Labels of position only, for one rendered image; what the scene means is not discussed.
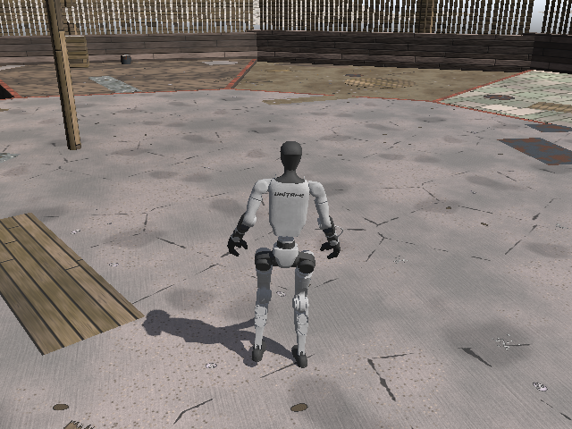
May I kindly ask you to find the robot left upper arm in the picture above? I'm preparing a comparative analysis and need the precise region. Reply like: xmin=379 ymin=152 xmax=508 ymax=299
xmin=242 ymin=179 xmax=271 ymax=227

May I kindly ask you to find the robot right upper arm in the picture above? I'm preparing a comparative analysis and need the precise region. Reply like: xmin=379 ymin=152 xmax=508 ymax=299
xmin=308 ymin=181 xmax=332 ymax=230

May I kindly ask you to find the humanoid robot torso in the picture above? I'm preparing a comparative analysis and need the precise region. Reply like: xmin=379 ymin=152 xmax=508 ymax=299
xmin=268 ymin=174 xmax=310 ymax=268

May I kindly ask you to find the robot right forearm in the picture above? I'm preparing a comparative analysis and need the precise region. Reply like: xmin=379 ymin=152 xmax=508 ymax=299
xmin=323 ymin=216 xmax=339 ymax=246

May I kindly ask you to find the right robot shin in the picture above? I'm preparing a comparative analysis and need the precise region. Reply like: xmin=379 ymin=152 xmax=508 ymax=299
xmin=294 ymin=297 xmax=309 ymax=356

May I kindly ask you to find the robot left forearm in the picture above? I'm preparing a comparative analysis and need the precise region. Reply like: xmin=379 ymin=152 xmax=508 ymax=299
xmin=231 ymin=213 xmax=250 ymax=242

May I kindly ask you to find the robot left hand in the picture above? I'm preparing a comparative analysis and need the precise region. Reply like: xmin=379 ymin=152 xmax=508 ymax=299
xmin=227 ymin=237 xmax=248 ymax=257

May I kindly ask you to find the robot right hand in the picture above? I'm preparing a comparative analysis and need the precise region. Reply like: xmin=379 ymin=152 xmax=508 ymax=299
xmin=320 ymin=242 xmax=341 ymax=259

